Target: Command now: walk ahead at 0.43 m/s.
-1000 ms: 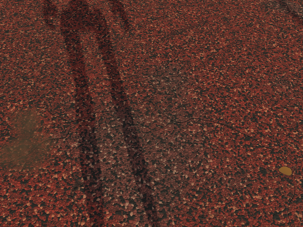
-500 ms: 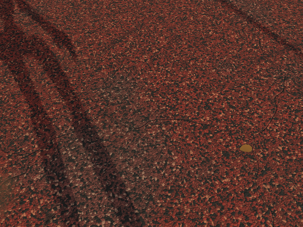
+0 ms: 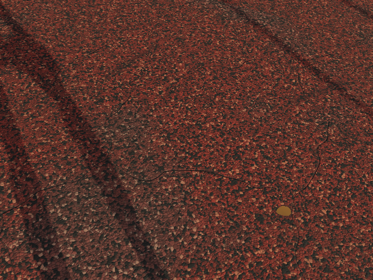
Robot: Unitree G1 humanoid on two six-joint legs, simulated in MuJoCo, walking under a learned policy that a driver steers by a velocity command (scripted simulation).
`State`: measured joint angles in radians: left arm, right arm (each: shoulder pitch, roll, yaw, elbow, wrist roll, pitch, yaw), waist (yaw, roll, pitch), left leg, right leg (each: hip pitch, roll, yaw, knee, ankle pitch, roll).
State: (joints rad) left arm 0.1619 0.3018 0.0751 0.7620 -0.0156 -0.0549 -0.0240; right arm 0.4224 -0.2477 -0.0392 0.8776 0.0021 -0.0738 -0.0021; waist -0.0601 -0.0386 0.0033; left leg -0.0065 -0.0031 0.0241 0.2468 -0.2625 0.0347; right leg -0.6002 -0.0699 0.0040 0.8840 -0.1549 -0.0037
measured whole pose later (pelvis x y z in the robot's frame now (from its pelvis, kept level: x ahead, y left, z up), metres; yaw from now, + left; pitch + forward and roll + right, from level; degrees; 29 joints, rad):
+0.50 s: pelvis +0.27 -0.07 +0.00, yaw +0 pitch +0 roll -2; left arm 0.33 0.26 0.05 0.87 0.00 -0.09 -0.03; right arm 0.18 -0.31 -0.06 0.78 0.01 -0.07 -0.01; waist 0.05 0.05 0.02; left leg -0.67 0.15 -0.05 0.97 -0.13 0.00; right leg -0.11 0.08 -0.06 0.26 -0.16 -0.08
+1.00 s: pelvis +0.56 -0.01 +0.00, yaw +0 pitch +1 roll +1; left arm 0.19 0.31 0.05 0.85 -0.01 -0.07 0.00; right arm 0.29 -0.26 -0.05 0.83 0.00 -0.09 0.03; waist -0.03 -0.04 0.04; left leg -0.19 -0.06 0.06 0.32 -0.14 0.08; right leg -0.58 -0.11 0.04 1.05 -0.26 -0.01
